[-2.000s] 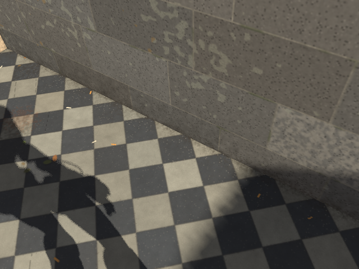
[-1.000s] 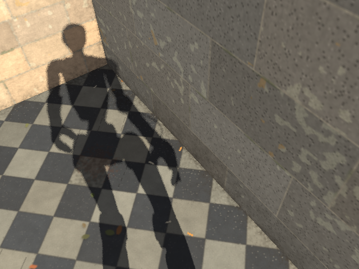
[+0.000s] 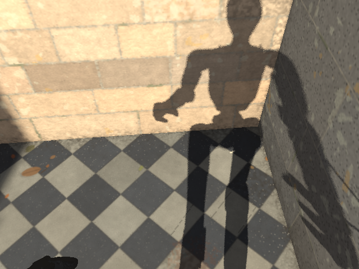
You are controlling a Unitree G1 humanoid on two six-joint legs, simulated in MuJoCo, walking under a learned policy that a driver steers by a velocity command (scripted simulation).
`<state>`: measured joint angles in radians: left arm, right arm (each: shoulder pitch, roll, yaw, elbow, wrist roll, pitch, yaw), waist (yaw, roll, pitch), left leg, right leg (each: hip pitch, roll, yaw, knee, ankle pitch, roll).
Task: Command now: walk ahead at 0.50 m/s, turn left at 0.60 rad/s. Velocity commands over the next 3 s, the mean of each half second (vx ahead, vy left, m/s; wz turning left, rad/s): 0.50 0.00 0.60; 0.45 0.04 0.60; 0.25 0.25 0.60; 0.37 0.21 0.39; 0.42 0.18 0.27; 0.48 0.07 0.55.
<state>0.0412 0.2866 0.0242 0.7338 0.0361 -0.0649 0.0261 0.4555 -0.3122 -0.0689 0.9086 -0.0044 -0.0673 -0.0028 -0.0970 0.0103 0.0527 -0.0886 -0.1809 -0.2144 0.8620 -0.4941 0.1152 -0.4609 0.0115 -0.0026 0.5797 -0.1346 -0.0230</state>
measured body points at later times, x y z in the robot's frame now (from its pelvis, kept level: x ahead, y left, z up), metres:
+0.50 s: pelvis +0.27 +0.08 -0.01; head +0.29 +0.10 +0.44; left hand +0.17 +0.33 -0.15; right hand +0.55 -0.09 -0.08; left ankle +0.33 +0.16 -0.72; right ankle +0.12 -0.11 -0.66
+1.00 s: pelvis +0.49 +0.19 +0.00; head +0.53 +0.20 +0.45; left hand +0.53 +0.51 -0.08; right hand +0.66 -0.07 -0.13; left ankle +0.34 +0.16 -0.68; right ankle +0.66 +0.16 -0.72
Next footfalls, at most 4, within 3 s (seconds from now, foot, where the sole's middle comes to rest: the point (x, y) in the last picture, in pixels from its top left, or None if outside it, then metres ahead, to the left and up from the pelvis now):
0.46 left None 0.37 0.17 -0.76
0.96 right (126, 211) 0.69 0.18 -0.76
1.42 left None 0.45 0.50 -0.76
1.84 right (20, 232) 0.64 0.58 -0.76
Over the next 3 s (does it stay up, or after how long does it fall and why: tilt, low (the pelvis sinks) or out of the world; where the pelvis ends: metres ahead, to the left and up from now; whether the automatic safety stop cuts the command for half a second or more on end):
stays up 0.53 1.03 0.04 its command is cut before an obstacle after 0.9 s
